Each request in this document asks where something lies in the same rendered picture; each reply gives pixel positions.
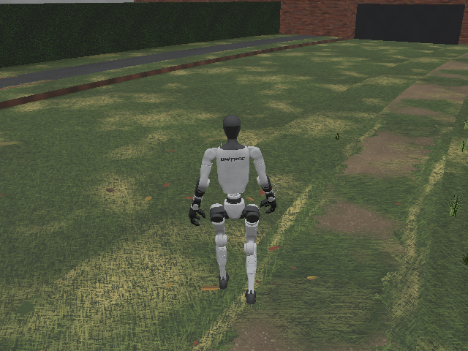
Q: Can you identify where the left robot forearm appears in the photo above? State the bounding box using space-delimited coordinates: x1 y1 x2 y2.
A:
191 177 205 210

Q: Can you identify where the robot left upper arm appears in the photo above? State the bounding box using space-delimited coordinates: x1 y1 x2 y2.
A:
198 148 217 188

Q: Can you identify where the right robot forearm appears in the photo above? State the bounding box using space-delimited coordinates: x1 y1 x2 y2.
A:
261 174 275 202

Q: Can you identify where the robot right hand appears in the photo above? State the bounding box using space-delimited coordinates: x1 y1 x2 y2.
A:
260 199 277 214

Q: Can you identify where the robot left shin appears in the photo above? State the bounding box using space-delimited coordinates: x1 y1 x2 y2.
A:
215 235 227 280

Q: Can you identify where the robot left hand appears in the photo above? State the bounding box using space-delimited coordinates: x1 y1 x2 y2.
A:
189 208 205 226

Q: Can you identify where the robot torso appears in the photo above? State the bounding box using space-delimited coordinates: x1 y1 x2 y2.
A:
216 143 250 219

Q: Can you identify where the robot right upper arm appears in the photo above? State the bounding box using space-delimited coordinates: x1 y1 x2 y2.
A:
248 146 268 186

